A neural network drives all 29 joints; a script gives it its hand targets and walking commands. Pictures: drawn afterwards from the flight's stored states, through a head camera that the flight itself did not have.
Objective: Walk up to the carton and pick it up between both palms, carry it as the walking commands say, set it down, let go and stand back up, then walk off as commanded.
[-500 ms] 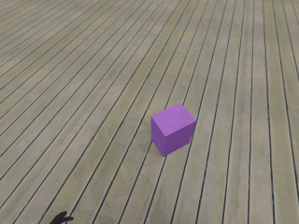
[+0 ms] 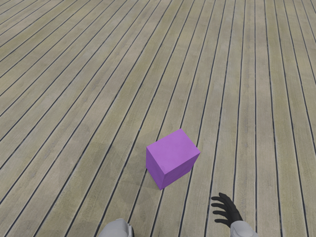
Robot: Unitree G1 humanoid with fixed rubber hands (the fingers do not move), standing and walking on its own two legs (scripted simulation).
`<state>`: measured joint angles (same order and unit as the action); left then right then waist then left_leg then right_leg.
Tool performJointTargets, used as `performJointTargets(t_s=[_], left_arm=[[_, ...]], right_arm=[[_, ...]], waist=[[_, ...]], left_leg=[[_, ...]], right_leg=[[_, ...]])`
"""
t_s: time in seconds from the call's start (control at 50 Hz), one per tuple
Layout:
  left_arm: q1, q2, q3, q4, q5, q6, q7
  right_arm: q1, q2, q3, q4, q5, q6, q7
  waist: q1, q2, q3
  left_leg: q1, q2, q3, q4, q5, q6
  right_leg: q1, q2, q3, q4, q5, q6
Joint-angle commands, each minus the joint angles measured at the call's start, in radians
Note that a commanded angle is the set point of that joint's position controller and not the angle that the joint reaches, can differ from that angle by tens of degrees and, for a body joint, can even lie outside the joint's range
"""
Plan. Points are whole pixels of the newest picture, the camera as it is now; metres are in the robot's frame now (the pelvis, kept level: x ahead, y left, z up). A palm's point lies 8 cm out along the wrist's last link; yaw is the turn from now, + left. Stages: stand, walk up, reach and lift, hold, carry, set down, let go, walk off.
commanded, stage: walk up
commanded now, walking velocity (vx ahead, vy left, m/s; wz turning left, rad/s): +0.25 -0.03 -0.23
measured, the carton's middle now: (170, 160) +0.57 -0.07 -0.61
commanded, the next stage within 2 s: none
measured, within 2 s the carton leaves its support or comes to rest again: neither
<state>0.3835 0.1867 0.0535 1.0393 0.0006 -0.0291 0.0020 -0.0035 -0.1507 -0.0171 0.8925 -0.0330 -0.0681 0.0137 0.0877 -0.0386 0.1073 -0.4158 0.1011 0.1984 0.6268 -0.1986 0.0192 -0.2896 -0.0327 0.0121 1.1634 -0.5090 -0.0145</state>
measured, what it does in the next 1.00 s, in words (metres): walks ahead: right foot, then left foot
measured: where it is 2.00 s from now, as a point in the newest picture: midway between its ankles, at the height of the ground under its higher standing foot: outside the picture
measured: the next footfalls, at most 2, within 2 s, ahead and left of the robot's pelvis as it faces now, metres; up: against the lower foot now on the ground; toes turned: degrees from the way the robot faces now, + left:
right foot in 0.22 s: +0.17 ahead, -0.13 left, +0.00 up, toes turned -10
left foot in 0.60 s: +0.22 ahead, +0.09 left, +0.00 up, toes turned +5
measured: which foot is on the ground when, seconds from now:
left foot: down 0.00-0.24, up 0.26-0.58, down 0.60-0.92, up 0.94-1.00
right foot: up 0.00-0.20, down 0.22-0.60, up 0.62-0.90, down 0.92-1.00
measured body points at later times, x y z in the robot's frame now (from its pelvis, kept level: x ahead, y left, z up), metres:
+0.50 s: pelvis +0.13 -0.04 +0.02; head +0.15 -0.06 +0.46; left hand +0.18 +0.18 -0.13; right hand +0.13 -0.29 -0.14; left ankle +0.15 +0.11 -0.69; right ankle +0.13 -0.13 -0.72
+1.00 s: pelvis +0.10 -0.10 +0.01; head +0.13 -0.13 +0.45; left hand +0.21 +0.14 -0.13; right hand +0.13 -0.36 -0.15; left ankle +0.16 +0.07 -0.70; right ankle +0.09 -0.23 -0.72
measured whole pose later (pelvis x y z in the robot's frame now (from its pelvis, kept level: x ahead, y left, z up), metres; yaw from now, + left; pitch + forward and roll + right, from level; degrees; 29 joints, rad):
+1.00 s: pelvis +0.10 -0.10 +0.01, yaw -5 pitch +0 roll +0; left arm 0.15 0.19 0.03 0.98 0.03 0.02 0.00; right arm 0.17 -0.25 -0.05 1.02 -0.02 0.08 -0.02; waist -0.02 0.05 0.06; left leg -0.43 0.12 0.03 0.75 -0.41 -0.05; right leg -0.29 -0.06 -0.05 0.63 -0.34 0.03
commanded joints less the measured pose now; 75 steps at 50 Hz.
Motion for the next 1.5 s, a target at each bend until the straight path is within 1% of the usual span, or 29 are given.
performJointTargets(t_s=[0.0,0.1,0.14,0.18,0.22,0.24,0.28,0.36,0.4,0.44,0.52,0.54,0.56,0.58,0.6,0.68,0.8,0.84,0.86,0.88,0.9,0.92,0.94,1.0,1.1,1.16,1.18,1.36,1.48], left_arm=[[0.038,0.043,0.007,-0.061,0.019,0.008,-0.007],[-0.032,0.032,0.005,-0.092,0.017,0.03,-0.022],[-0.005,0.058,0.019,-0.078,0.019,0.032,-0.024],[0.055,0.12,0.04,-0.04,0.028,0.02,-0.015],[0.102,0.252,0.045,-0.035,0.04,0.007,0.001],[0.019,0.243,0.035,-0.047,0.038,0.009,0.007],[0.004,0.232,0.033,-0.062,0.041,-0.001,0.015],[-0.118,0.166,0.011,-0.071,0.021,-0.026,0.019],[-0.186,0.135,-0.001,-0.07,0.013,-0.017,0.028],[-0.168,0.14,0.004,-0.071,0.012,-0.007,0.031],[-0.171,0.12,-0.005,-0.029,0.004,0.024,0.037],[-0.192,0.151,0.019,-0.024,-0.001,0.046,0.032],[-0.163,0.075,0.0,-0.037,0.004,0.05,0.032],[-0.155,0.074,0.016,-0.052,0.003,0.068,0.03],[-0.146,0.103,0.034,-0.067,0.001,0.087,0.036],[-0.214,0.101,0.03,-0.087,0.012,0.109,0.001],[-0.2,0.068,0.009,-0.117,0.01,0.106,-0.015],[-0.107,0.059,0.0,-0.088,0.009,0.086,-0.013],[-0.066,0.071,0.001,-0.057,0.012,0.07,-0.007],[-0.04,0.143,0.018,-0.054,0.027,0.052,0.001],[-0.066,0.241,0.03,-0.086,0.038,0.032,0.009],[-0.132,0.236,0.015,-0.095,0.037,0.03,0.012],[-0.167,0.207,0.002,-0.091,0.037,0.026,0.011],[-0.274,0.145,-0.018,-0.086,0.022,0.024,0.021],[-0.186,0.135,-0.014,-0.024,0.01,0.022,0.033],[-0.129,0.06,-0.023,-0.003,0.002,0.021,0.033],[-0.133,0.037,-0.028,0.003,-0.003,0.024,0.035],[-0.079,0.047,-0.029,0.096,0.01,0.023,0.039],[-0.062,0.032,-0.03,0.121,0.011,0.02,0.042]], right_arm=[[0.182,-0.176,-0.044,0.027,0.009,-0.003,-0.026],[0.177,-0.232,-0.063,0.051,-0.005,0.021,-0.018],[0.159,-0.244,-0.068,0.049,-0.004,0.032,-0.013],[0.171,-0.184,-0.05,0.058,-0.003,0.04,-0.006],[0.161,-0.095,-0.031,0.04,0.016,0.058,-0.008],[0.198,-0.125,-0.044,0.057,0.015,0.07,-0.006],[0.244,-0.138,-0.05,0.101,0.009,0.076,-0.006],[0.298,-0.123,-0.032,0.125,0.007,0.069,-0.002],[0.297,-0.123,-0.026,0.111,0.019,0.075,-0.018],[0.293,-0.122,-0.028,0.103,0.033,0.083,-0.031],[0.337,-0.095,-0.016,0.117,0.031,0.073,-0.046],[0.416,-0.173,-0.036,0.13,0.02,0.067,-0.06],[0.463,-0.285,-0.066,0.147,0.001,0.064,-0.07],[0.459,-0.335,-0.083,0.109,-0.004,0.069,-0.078],[0.428,-0.323,-0.085,0.103,-0.001,0.076,-0.081],[0.238,-0.257,-0.081,0.043,0.02,0.093,-0.094],[0.203,-0.277,-0.081,0.042,-0.002,0.099,-0.067],[0.142,-0.278,-0.08,0.038,-0.002,0.112,-0.051],[0.158,-0.24,-0.07,0.053,0.001,0.121,-0.043],[0.205,-0.144,-0.043,0.051,0.006,0.117,-0.038],[0.197,-0.087,-0.019,0.045,0.017,0.125,-0.043],[0.179,-0.115,-0.032,0.041,0.019,0.138,-0.037],[0.153,-0.141,-0.032,0.049,0.018,0.137,-0.03],[0.225,-0.15,-0.023,0.121,0.027,0.128,-0.015],[0.261,-0.105,-0.001,0.169,0.033,0.096,-0.032],[0.326,-0.184,-0.015,0.218,0.024,0.07,-0.043],[0.248,-0.179,-0.024,0.209,0.029,0.072,-0.039],[0.271,-0.076,-0.004,0.242,0.024,0.072,-0.047],[0.282,-0.063,-0.005,0.264,0.02,0.07,-0.05]], waist=[[-0.092,0.166,-0.182],[-0.091,0.253,-0.139],[-0.055,0.2,-0.142],[-0.009,0.039,-0.172],[0.042,-0.346,-0.101],[0.003,-0.262,-0.051],[-0.015,-0.082,0.016],[-0.076,-0.123,-0.05],[-0.114,-0.17,-0.043],[-0.109,-0.16,-0.101],[-0.123,-0.079,-0.21],[-0.159,-0.063,-0.212],[-0.163,0.197,-0.224],[-0.157,0.287,-0.177],[-0.17,0.27,-0.207],[-0.132,0.299,-0.164],[-0.126,0.339,-0.182],[-0.077,0.319,-0.204],[-0.055,0.21,-0.226],[-0.04,-0.065,-0.23],[-0.043,-0.315,-0.187],[-0.054,-0.239,-0.146],[-0.064,-0.21,-0.111],[-0.118,-0.255,-0.105],[-0.1,-0.161,-0.09],[-0.08,0.084,-0.118],[-0.071,0.186,-0.091],[-0.085,0.019,-0.016],[-0.09,0.025,0.003]], left_leg=[[0.256,0.301,-0.228,-0.3,0.459,0.138],[0.096,0.257,-0.157,-0.362,0.013,0.106],[-0.006,0.245,-0.151,-0.346,-0.157,0.066],[-0.093,0.161,-0.098,-0.233,-0.291,-0.009],[-0.178,-0.018,-0.043,0.222,-0.365,-0.064],[-0.146,0.009,-0.128,0.322,-0.353,-0.065],[-0.221,0.026,-0.133,0.413,-0.292,-0.076],[-0.089,0.033,-0.164,0.338,-0.145,-0.077],[0.019,-0.003,-0.154,0.202,-0.156,-0.081],[0.031,-0.042,-0.117,0.15,-0.151,-0.074],[0.189,-0.033,-0.108,-0.121,0.001,-0.041],[0.299,0.054,-0.138,-0.186,0.217,-0.025],[0.409,0.288,-0.382,-0.198,0.541,0.053],[0.369,0.498,-0.595,-0.224,0.937,0.163],[0.339,0.497,-0.527,-0.224,0.935,0.226],[0.226,0.319,-0.256,-0.191,0.768,0.177],[0.144,0.275,-0.245,-0.262,0.212,0.129],[0.083,0.228,-0.21,-0.229,0.019,0.087],[0.06,0.168,-0.178,-0.16,-0.037,0.05],[-0.031,0.029,-0.068,0.02,-0.149,-0.017],[-0.114,-0.051,-0.088,0.183,-0.337,-0.058],[-0.069,-0.02,-0.203,0.224,-0.321,-0.052],[-0.033,-0.017,-0.228,0.22,-0.275,-0.056],[0.073,-0.056,-0.195,0.14,-0.173,-0.037],[0.184,-0.058,-0.158,-0.196,-0.062,-0.044],[0.335,0.086,-0.27,-0.276,0.332,0.003],[0.275,0.062,-0.266,-0.303,0.257,0.012],[0.236,-0.009,-0.186,-0.304,0.034,-0.02],[0.235,-0.006,-0.187,-0.303,0.038,-0.021]], right_leg=[[-0.162,-0.089,-0.017,-0.078,0.029,0.022],[-0.016,-0.052,-0.102,-0.429,0.146,0.01],[0.115,-0.039,-0.129,-0.543,0.259,-0.003],[0.29,-0.068,-0.1,-0.655,0.25,-0.022],[0.201,-0.38,0.368,-1.056,-0.115,-0.104],[0.13,-0.372,0.35,-1.041,-0.082,-0.148],[0.157,-0.397,0.346,-1.004,0.155,-0.14],[0.111,-0.282,0.141,-0.933,0.51,-0.147],[0.066,-0.205,-0.012,-0.815,0.999,-0.135],[0.128,-0.23,-0.027,-0.761,1.212,-0.142],[0.153,-0.192,-0.042,-0.685,0.849,-0.118],[0.053,-0.108,-0.099,-0.594,0.594,-0.07],[-0.133,-0.017,-0.142,-0.425,0.275,0.001],[-0.249,0.043,-0.046,-0.218,-0.138,0.044],[-0.229,0.034,-0.005,-0.068,-0.152,0.056],[-0.251,-0.007,0.018,0.048,-0.011,0.087],[-0.08,-0.006,-0.054,-0.351,0.039,0.051],[0.073,0.017,-0.1,-0.586,0.18,0.029],[0.164,0.023,-0.109,-0.715,0.263,0.012],[0.221,-0.161,0.104,-0.894,0.227,-0.025],[0.126,-0.378,0.364,-0.999,0.279,-0.083],[0.035,-0.392,0.346,-1.012,0.283,-0.127],[0.015,-0.311,0.278,-0.974,0.342,-0.116],[0.019,-0.175,0.077,-0.913,0.441,-0.088],[0.124,-0.188,0.08,-0.85,0.586,-0.087],[0.054,-0.085,0.009,-0.756,0.398,-0.027],[0.076,-0.047,-0.048,-0.785,0.334,0.0],[0.11,-0.095,-0.002,-0.87,0.347,-0.014],[0.092,-0.091,-0.004,-0.866,0.33,-0.011]])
